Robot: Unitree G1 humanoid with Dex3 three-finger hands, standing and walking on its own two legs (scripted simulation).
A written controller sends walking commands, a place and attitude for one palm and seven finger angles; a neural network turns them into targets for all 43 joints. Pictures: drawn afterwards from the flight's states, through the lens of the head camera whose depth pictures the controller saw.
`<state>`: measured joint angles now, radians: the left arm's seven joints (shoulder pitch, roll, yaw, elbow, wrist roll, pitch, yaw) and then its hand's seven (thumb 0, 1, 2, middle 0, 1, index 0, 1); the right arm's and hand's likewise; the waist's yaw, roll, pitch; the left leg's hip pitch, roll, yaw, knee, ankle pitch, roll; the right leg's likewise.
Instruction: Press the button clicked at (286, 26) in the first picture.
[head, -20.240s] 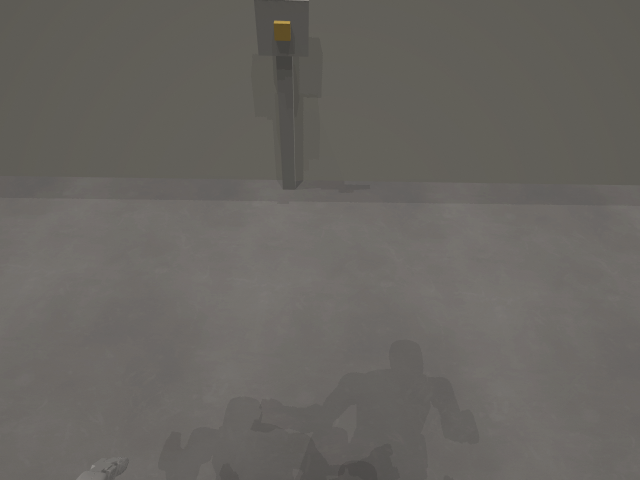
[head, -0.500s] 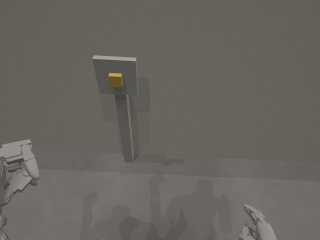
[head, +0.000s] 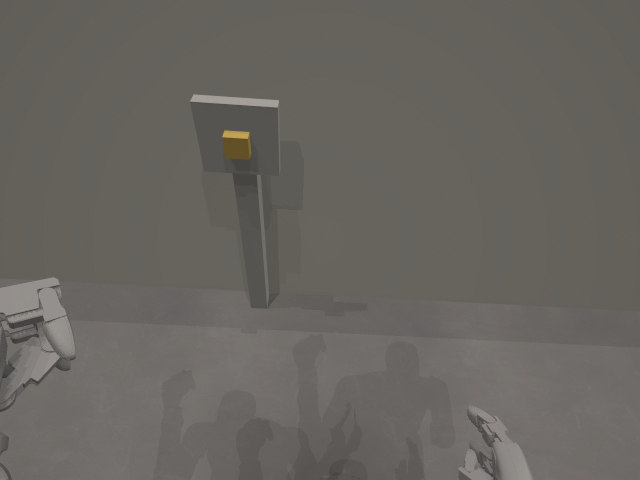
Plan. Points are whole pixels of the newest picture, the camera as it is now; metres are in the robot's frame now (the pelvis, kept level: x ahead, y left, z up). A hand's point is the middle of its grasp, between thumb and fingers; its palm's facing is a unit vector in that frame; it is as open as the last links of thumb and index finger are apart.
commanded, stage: stop stepping back and stand still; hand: left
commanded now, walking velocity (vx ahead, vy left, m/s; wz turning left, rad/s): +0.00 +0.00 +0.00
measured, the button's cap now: (237, 144) +0.78 +0.21 -0.03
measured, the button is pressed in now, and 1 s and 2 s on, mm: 0 0 0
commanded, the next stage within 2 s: let the arm hang, fingers relaxed in 0.04 s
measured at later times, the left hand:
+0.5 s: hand out of the picture +0.01 +0.19 -0.19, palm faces +0.06 -0.98 -0.20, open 3.6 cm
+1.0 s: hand out of the picture -0.01 +0.15 -0.18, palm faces +0.05 -0.98 -0.17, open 7.2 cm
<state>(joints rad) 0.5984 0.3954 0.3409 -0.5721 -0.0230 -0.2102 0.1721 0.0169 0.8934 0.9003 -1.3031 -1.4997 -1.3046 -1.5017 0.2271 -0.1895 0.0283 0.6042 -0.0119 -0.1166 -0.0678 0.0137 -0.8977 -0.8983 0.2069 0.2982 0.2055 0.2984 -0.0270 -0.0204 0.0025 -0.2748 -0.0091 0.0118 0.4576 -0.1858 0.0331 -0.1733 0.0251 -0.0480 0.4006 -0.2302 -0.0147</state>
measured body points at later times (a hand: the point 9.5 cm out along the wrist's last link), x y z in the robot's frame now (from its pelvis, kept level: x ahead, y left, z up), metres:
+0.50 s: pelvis -0.02 -0.01 -0.01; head +0.01 +0.02 +0.44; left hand +0.01 +0.24 -0.17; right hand +0.03 -0.26 -0.14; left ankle +0.04 +0.09 -0.74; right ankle -0.01 -0.11 -0.74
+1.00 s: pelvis +0.00 -0.01 +0.00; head +0.00 -0.01 +0.45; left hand -0.02 +0.20 -0.16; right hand -0.02 -0.21 -0.17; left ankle +0.04 +0.09 -0.74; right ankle -0.01 -0.11 -0.74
